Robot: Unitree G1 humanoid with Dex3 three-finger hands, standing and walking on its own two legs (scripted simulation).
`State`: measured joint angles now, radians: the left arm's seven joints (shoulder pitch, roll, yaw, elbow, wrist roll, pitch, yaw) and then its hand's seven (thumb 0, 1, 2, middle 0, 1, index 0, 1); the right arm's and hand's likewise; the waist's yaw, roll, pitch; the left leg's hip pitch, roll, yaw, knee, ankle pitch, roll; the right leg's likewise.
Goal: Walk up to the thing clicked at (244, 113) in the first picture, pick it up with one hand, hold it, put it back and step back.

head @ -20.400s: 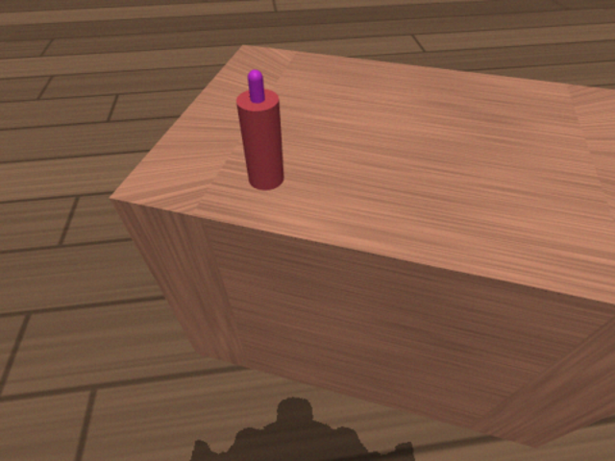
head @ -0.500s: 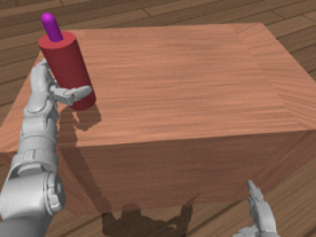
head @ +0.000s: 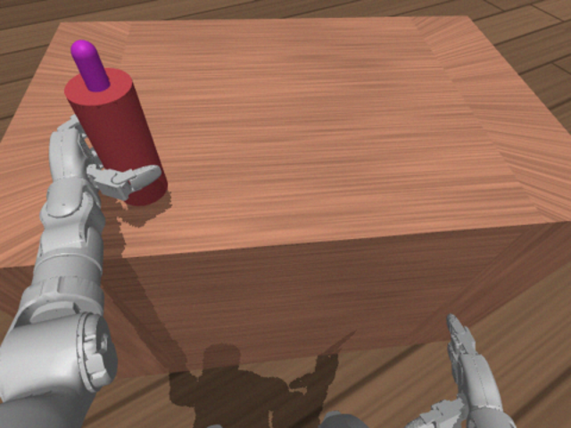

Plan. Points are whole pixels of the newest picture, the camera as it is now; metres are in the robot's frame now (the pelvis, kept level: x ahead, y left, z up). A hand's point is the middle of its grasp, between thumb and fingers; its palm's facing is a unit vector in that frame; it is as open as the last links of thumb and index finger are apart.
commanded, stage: lower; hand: left
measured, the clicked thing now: (118, 129) +0.47 +0.18 +0.16
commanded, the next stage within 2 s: loosen in 0.48 s
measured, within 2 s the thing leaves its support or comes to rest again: rests again in 0.56 s
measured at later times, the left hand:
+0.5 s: hand (129, 165) +0.49 +0.19 +0.08, palm faces +0.15 -0.99 +0.02, open 10.6 cm
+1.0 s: hand (123, 157) +0.49 +0.19 +0.10, palm faces +0.17 -0.99 +0.03, open 11.3 cm
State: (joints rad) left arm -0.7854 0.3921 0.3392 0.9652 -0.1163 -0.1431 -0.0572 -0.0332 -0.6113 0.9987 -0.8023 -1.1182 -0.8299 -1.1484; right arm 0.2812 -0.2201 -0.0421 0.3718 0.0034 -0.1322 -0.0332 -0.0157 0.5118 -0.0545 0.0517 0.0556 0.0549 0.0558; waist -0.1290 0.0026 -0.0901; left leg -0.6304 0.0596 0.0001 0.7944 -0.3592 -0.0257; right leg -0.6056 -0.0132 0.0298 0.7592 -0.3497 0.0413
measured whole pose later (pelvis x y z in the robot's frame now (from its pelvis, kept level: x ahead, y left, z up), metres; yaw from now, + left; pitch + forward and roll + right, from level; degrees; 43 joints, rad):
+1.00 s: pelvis +0.00 +0.00 -0.02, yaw +0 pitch +15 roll -2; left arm -0.84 0.41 0.36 1.03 -0.10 -0.26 -0.04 -0.02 -0.52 0.59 -0.84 -0.80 -0.86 -0.80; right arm 0.35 -0.22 -0.05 0.17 -0.02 -0.06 0.00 -0.01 0.50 -0.05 0.05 0.06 0.06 0.06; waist -0.15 0.00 -0.12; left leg -0.78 0.06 -0.01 0.93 -0.42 -0.02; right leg -0.75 -0.01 0.02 0.88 -0.40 0.05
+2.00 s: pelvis +0.02 +0.01 +0.00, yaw +0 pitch +10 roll -1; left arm -0.88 0.62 0.35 0.94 -0.02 0.02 -0.15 -0.01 -0.55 0.04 -0.06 -0.02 -0.06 -0.03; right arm 0.34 -0.26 -0.08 0.29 0.04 -0.02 0.00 -0.02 0.57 -0.04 0.06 0.06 0.06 0.06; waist -0.08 0.04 -0.12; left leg -0.55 0.04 0.01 0.77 -0.38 -0.01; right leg -0.53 -0.03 0.04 0.73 -0.37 0.05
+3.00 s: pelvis -0.01 -0.02 +0.01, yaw +3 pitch -1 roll +1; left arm 0.46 0.34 0.38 -0.37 -0.08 -0.26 0.01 -0.01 -0.54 0.04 -0.06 -0.04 -0.06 -0.05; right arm 0.39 -0.21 -0.16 0.37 0.04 -0.10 -0.04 -0.02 0.54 -0.05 0.05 0.06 0.06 0.06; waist 0.06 0.03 -0.02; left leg -0.35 0.02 -0.03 0.68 -0.32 -0.04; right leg -0.34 -0.05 -0.01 0.71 -0.36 0.03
